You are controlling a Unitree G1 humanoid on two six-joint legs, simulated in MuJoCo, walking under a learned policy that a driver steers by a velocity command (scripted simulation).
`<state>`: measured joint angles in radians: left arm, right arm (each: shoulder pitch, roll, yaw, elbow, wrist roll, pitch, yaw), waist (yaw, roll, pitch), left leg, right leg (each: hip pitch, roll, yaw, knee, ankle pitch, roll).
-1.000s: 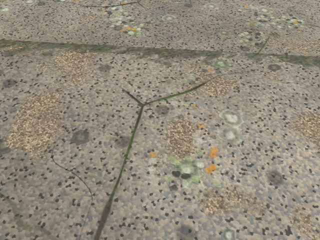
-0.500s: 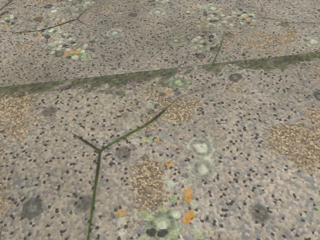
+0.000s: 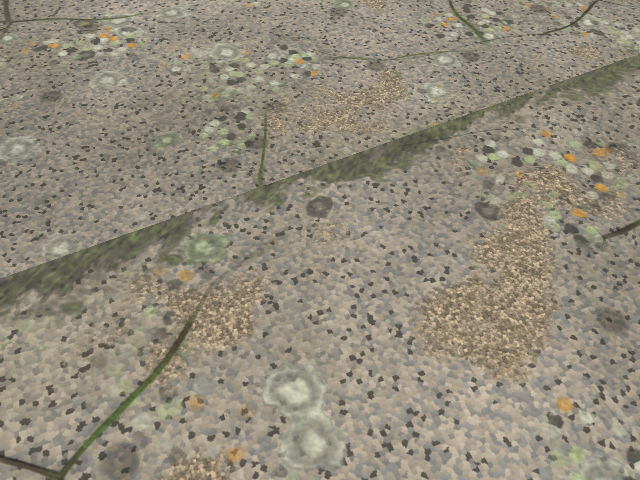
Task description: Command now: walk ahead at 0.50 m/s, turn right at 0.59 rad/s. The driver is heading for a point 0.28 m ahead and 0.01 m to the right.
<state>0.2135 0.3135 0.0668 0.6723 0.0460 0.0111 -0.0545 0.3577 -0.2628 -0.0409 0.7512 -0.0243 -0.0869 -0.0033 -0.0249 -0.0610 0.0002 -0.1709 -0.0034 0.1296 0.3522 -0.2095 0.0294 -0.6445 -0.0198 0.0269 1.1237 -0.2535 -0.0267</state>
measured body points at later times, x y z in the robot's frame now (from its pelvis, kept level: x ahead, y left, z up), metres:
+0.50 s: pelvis +0.18 -0.06 +0.00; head +0.21 -0.08 +0.44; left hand +0.33 +0.16 -0.12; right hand +0.23 -0.31 -0.14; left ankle +0.21 +0.09 -0.70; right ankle +0.23 -0.13 -0.74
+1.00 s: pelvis +0.22 -0.03 +0.00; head +0.22 -0.03 +0.45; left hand +0.29 +0.20 -0.15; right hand +0.22 -0.28 -0.15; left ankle +0.23 +0.07 -0.74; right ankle +0.23 -0.13 -0.74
